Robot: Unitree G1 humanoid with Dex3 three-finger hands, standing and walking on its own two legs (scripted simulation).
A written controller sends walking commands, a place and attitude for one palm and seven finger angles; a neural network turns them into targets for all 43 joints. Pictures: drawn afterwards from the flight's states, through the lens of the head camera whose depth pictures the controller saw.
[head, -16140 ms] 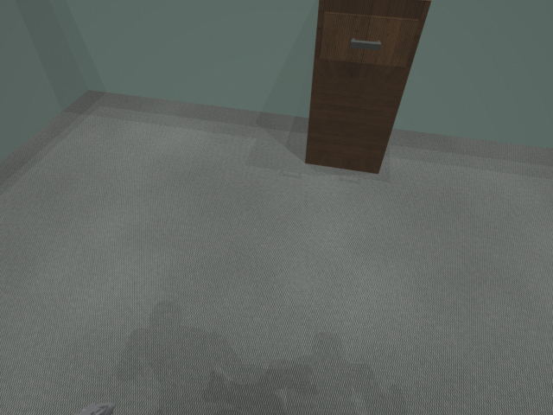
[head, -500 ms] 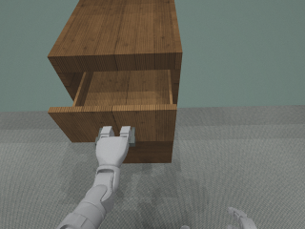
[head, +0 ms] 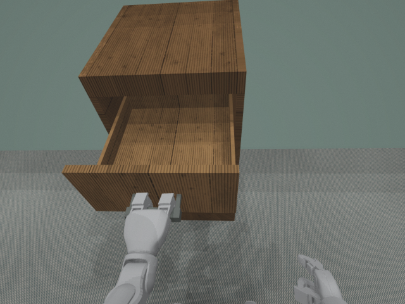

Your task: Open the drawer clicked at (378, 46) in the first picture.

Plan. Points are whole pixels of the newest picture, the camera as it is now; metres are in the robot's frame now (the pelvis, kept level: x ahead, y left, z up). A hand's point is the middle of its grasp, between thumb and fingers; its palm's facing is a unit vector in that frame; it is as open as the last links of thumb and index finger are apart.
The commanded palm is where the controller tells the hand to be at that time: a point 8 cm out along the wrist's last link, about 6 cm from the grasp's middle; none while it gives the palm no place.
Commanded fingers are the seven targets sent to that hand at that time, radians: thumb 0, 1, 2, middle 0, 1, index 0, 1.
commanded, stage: pull the drawer open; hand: left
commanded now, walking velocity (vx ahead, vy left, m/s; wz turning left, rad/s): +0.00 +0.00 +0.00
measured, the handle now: (155, 206) +0.33 +0.14 -0.02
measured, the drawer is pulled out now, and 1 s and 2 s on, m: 0.24 0.30 0.30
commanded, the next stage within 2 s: open the thumb to release the handle in 0.66 s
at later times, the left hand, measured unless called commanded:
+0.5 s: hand (153, 260) +0.22 +0.13 -0.04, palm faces +0.00 -0.11 -0.99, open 5.8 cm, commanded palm +0.18 +0.13 +0.01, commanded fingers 0.00 0.90 0.90 -0.40 -1.35 -0.40 -1.35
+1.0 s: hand (149, 257) +0.22 +0.13 -0.04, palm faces +0.04 -0.12 -0.99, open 6.8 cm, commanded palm +0.19 +0.14 +0.01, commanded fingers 0.00 -0.01 0.51 -0.34 -1.25 -0.34 -1.25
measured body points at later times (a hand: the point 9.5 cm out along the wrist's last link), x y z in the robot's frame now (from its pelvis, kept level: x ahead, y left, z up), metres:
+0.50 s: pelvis -0.01 -0.01 -0.01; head +0.03 -0.05 +0.44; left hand +0.21 +0.13 +0.01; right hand +0.20 -0.23 -0.12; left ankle +0.00 +0.12 -0.69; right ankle +0.02 -0.07 -0.69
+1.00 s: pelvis -0.01 -0.01 -0.01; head +0.04 -0.06 +0.43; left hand +0.22 +0.14 +0.01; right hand +0.21 -0.23 -0.13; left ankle +0.00 +0.12 -0.69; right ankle +0.02 -0.07 -0.69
